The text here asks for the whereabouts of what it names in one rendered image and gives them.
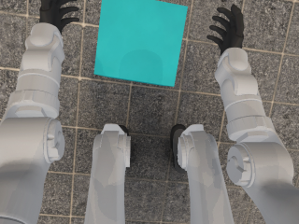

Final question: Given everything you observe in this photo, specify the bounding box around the left robot hand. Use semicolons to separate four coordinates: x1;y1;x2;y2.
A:
39;0;79;34

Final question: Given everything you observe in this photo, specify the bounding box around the robot right upper arm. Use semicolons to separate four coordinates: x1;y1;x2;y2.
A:
226;142;299;224

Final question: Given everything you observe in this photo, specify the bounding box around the left robot forearm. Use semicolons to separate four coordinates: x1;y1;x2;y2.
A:
0;22;65;126

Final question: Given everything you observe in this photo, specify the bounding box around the left robot thigh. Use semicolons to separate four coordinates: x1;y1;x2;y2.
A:
84;131;131;224

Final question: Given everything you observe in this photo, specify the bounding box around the robot left upper arm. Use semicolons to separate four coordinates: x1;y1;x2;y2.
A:
0;117;65;224

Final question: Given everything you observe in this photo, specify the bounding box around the right robot hand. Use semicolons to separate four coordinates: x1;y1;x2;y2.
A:
206;4;245;55

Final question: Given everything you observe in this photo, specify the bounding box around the carton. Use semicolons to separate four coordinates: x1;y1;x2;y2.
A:
93;0;188;87

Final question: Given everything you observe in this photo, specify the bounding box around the right robot forearm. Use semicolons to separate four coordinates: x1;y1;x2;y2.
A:
214;48;294;177

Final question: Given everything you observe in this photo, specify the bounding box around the right robot foot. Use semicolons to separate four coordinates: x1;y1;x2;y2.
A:
170;124;187;174

